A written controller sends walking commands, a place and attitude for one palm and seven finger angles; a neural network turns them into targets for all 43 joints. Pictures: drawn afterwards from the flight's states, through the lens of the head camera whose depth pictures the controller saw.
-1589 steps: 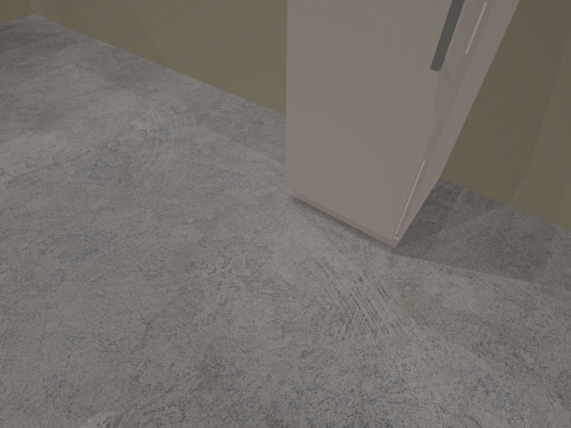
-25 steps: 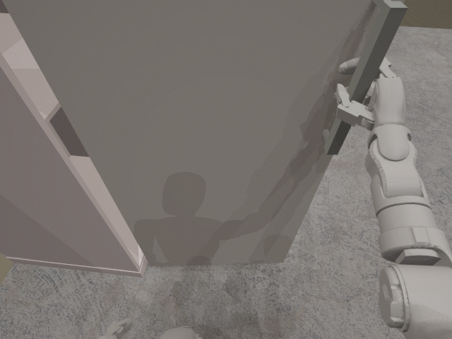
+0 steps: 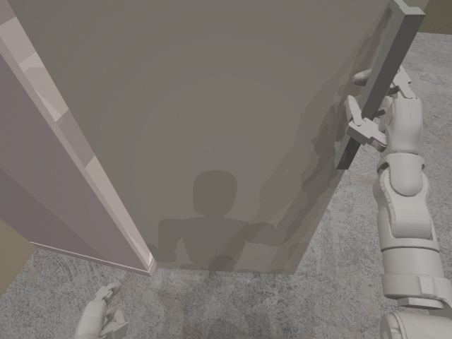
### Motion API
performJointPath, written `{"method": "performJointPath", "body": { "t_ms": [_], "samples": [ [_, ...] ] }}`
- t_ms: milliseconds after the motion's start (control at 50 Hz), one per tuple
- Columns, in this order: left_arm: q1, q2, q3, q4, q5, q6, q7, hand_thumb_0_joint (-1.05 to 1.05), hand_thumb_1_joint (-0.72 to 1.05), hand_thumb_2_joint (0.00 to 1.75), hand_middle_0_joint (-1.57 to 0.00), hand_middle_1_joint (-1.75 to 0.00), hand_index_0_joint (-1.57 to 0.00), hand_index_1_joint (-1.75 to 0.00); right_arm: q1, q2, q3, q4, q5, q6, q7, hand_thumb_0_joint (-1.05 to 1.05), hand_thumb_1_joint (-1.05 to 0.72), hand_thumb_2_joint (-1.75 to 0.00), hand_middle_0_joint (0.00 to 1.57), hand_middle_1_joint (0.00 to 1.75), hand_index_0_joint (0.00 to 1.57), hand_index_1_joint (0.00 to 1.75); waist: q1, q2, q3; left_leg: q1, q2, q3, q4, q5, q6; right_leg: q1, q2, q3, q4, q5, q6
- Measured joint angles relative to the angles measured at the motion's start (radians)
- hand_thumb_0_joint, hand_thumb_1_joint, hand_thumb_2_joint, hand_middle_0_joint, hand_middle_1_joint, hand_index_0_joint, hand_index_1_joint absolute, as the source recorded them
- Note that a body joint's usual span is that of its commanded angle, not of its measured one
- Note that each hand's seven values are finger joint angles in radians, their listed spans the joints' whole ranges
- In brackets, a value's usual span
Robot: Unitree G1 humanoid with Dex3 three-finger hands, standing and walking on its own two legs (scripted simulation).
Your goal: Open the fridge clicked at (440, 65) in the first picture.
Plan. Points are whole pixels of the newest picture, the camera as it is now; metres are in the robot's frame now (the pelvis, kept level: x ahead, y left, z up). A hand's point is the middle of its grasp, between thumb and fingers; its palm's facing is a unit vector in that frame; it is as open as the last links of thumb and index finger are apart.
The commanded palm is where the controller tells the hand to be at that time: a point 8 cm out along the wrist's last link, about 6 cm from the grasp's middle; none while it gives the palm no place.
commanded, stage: stop walking and hold the door back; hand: right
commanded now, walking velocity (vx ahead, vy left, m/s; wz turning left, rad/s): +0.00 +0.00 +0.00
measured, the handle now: (363, 99) +0.45 -0.16 +0.21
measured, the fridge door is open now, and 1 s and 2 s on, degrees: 80 83 80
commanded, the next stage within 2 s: loosen the grip on the handle in 0.36 s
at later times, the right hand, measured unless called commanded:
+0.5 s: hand (359, 137) +0.37 -0.14 +0.20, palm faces +0.11 +0.98 -0.18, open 6.2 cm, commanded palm +0.34 -0.19 +0.19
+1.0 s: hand (354, 139) +0.37 -0.14 +0.19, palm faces +0.14 +0.98 -0.15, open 14.3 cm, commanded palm +0.35 -0.18 +0.19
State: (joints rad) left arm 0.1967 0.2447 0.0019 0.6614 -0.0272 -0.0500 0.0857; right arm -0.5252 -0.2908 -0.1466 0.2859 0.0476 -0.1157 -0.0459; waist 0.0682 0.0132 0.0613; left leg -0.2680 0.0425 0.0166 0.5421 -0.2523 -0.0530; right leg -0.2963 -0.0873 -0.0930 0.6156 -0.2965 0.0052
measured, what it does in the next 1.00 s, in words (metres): stands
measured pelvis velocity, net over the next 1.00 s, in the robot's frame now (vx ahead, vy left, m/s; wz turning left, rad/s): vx -0.02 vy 0.04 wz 0.04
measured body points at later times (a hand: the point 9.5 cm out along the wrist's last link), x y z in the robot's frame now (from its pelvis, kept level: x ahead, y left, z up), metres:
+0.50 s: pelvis +0.00 +0.01 +0.01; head +0.01 +0.00 +0.46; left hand +0.18 +0.25 -0.08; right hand +0.36 -0.20 +0.21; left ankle +0.02 +0.15 -0.73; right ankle +0.02 -0.12 -0.73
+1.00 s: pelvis -0.02 +0.04 -0.01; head -0.01 +0.05 +0.44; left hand +0.08 +0.31 -0.11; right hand +0.36 -0.19 +0.20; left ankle +0.02 +0.15 -0.73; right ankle +0.02 -0.11 -0.73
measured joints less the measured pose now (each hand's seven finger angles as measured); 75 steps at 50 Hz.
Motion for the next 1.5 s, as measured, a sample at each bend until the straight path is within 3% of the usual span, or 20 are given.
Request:
{"method": "performJointPath", "body": {
  "t_ms": [100,180,400,460,500,540,600,660,720,800,880,960,1060,1140,1260,1400,1500],
  "samples": [
    [-0.039,-0.061,-0.037,-0.032,-0.002,0.014,-0.014,0.01,0.91,0.9,-0.21,-0.3,-0.2,-0.3,0.097,0.006,0.01,-0.12,0.009,0.017,-0.011,-0.05,-0.65,-0.73,0.43,1.39,0.35,1.36,-0.004,-0.012,-0.017,0.008,0.001,-0.005,-0.023,0.002,-0.001,0.01,0.002,-0.007,-0.021,-0.002,0.003],
    [-0.055,-0.081,-0.057,-0.041,0.0,0.025,-0.013,0.01,0.91,0.9,-0.21,-0.3,-0.21,-0.3,0.154,0.021,0.031,-0.176,0.015,0.026,-0.023,-0.05,-0.65,-0.73,0.42,1.39,0.35,1.36,-0.024,-0.023,-0.033,0.015,0.005,-0.01,-0.031,-0.002,-0.003,0.023,0.006,-0.014,-0.038,-0.002,0.002],
    [-0.062,-0.05,-0.05,-0.027,0.002,0.061,0.003,0.01,0.91,0.9,-0.21,-0.3,-0.21,-0.3,0.224,0.033,0.068,-0.228,0.016,0.043,-0.04,-0.05,-0.65,-0.72,0.42,1.39,0.35,1.37,-0.049,-0.027,-0.067,0.031,0.001,0.004,-0.056,0.007,0.006,0.036,0.004,-0.002,-0.069,0.017,0.011],
    [-0.054,-0.031,-0.04,-0.016,0.002,0.065,0.011,0.01,0.91,0.9,-0.21,-0.3,-0.21,-0.3,0.217,0.032,0.075,-0.205,0.015,0.039,-0.044,-0.05,-0.65,-0.73,0.42,1.39,0.35,1.37,-0.051,-0.027,-0.074,0.033,-0.001,0.008,-0.064,0.015,0.008,0.036,0.002,0.002,-0.075,0.025,0.012],
    [-0.043,-0.033,-0.006,-0.006,0.011,0.033,-0.005,0.01,0.91,0.9,-0.21,-0.3,-0.21,-0.3,0.123,0.022,0.079,-0.123,-0.016,0.03,-0.001,-0.07,-0.62,-0.71,0.44,1.39,0.35,1.37,-0.078,-0.006,-0.043,0.029,0.0,0.008,-0.054,0.021,0.017,0.04,0.004,0.002,-0.081,0.038,0.015],
    [-0.03,-0.035,0.002,0.002,-0.009,-0.004,-0.027,0.01,0.91,0.9,-0.21,-0.3,-0.2,-0.3,0.027,0.022,0.063,-0.026,-0.014,0.043,0.038,-0.07,-0.59,-0.7,0.46,1.38,0.36,1.37,-0.075,0.025,-0.038,0.001,0.017,0.02,-0.022,0.019,0.029,0.026,0.022,0.015,-0.101,0.071,0.023],
    [-0.005,-0.022,0.001,-0.012,-0.008,-0.036,-0.042,0.01,0.91,0.9,-0.21,-0.3,-0.21,-0.3,-0.006,0.027,0.007,0.063,0.013,0.06,0.058,-0.05,-0.53,-0.69,0.47,1.39,0.35,1.34,-0.057,0.008,-0.056,-0.015,0.018,0.015,-0.013,0.022,0.03,0.021,0.023,0.011,-0.109,0.087,0.025],
    [0.033,-0.007,0.001,-0.014,-0.007,-0.065,-0.047,0.01,0.91,0.9,-0.21,-0.3,-0.2,-0.3,0.003,0.031,-0.028,0.151,0.027,0.018,0.036,-0.03,-0.38,-0.63,0.46,1.39,0.33,1.34,-0.039,-0.028,-0.086,-0.031,0.015,0.009,0.008,0.018,0.031,0.013,0.02,0.006,-0.098,0.083,0.024],
    [0.064,-0.005,-0.009,0.007,-0.005,-0.079,-0.051,0.01,0.91,0.9,-0.21,-0.3,-0.2,-0.3,0.003,0.026,-0.048,0.223,0.03,-0.079,0.023,-0.02,-0.17,-0.53,0.46,1.39,0.32,1.35,-0.033,-0.027,-0.094,-0.054,0.013,0.006,0.046,0.002,0.036,0.0,0.021,0.011,-0.078,0.072,0.022],
    [0.091,-0.006,-0.018,0.032,-0.002,-0.088,-0.05,0.01,0.91,0.9,-0.21,-0.3,-0.2,-0.3,-0.007,-0.002,-0.054,0.256,0.014,-0.197,0.027,0.0,0.15,-0.39,0.45,1.38,0.32,1.34,-0.046,-0.007,-0.073,-0.092,-0.007,-0.001,0.089,-0.009,0.052,-0.033,0.026,0.045,-0.037,0.055,0.02],
    [0.106,0.005,-0.015,0.051,-0.005,-0.09,-0.04,0.01,0.91,0.9,-0.21,-0.3,-0.21,-0.3,-0.012,-0.035,-0.063,0.259,0.02,-0.241,0.058,0.0,0.36,-0.3,0.47,1.34,0.28,1.31,-0.06,-0.008,-0.062,-0.12,-0.031,-0.004,0.104,-0.009,0.062,-0.065,0.033,0.09,-0.004,0.039,0.021],
    [0.108,0.019,-0.005,0.053,-0.012,-0.097,-0.026,0.01,0.91,0.9,-0.21,-0.3,-0.2,-0.3,0.016,-0.06,-0.069,0.23,0.049,-0.231,0.084,0.0,0.47,-0.24,0.45,1.29,0.25,1.27,-0.061,-0.021,-0.07,-0.128,-0.046,-0.013,0.098,-0.007,0.064,-0.075,0.042,0.116,0.005,0.025,0.014],
    [0.096,0.029,-0.002,0.044,-0.012,-0.114,-0.012,0.01,0.91,0.9,-0.21,-0.3,-0.2,-0.3,0.046,-0.05,-0.067,0.182,0.081,-0.205,0.09,-0.01,0.53,-0.21,0.43,1.28,0.23,1.21,-0.062,-0.029,-0.08,-0.125,-0.047,-0.015,0.092,-0.016,0.062,-0.074,0.047,0.124,0.005,0.014,0.018],
    [0.076,0.027,-0.001,0.025,-0.005,-0.124,-0.013,0.01,0.91,0.9,-0.2,-0.3,-0.2,-0.3,0.077,-0.027,-0.06,0.117,0.077,-0.182,0.077,-0.01,0.55,-0.21,0.42,1.28,0.21,1.17,-0.068,-0.03,-0.089,-0.12,-0.044,-0.019,0.089,-0.028,0.058,-0.069,0.05,0.121,0.001,0.008,0.031],
    [0.036,0.008,-0.011,-0.008,0.006,-0.105,-0.021,0.01,0.91,0.9,-0.21,-0.3,-0.2,-0.3,0.135,-0.02,-0.074,0.032,0.066,-0.154,0.108,-0.01,0.56,-0.2,0.42,1.26,0.21,1.14,-0.07,-0.024,-0.108,-0.109,-0.038,-0.036,0.084,-0.046,0.047,-0.052,0.055,0.103,-0.005,-0.014,0.027],
    [0.032,-0.017,-0.02,-0.041,0.005,-0.071,-0.025,0.01,0.91,0.9,-0.21,-0.3,-0.2,-0.3,0.227,-0.033,-0.169,-0.038,0.092,-0.085,0.117,-0.01,0.56,-0.2,0.34,1.2,0.24,1.14,-0.084,-0.022,-0.126,-0.08,-0.032,-0.046,0.07,-0.061,0.035,-0.025,0.06,0.091,-0.01,-0.037,0.016],
    [0.05,-0.016,-0.018,-0.04,0.007,-0.067,-0.027,0.01,0.91,0.9,-0.21,-0.3,-0.21,-0.3,0.279,-0.058,-0.202,-0.104,0.092,-0.084,0.147,-0.01,0.56,-0.2,0.29,1.17,0.25,1.14,-0.111,-0.019,-0.126,-0.068,-0.026,-0.033,0.069,-0.07,0.029,-0.03,0.066,0.105,0.013,-0.053,0.009]
  ]
}}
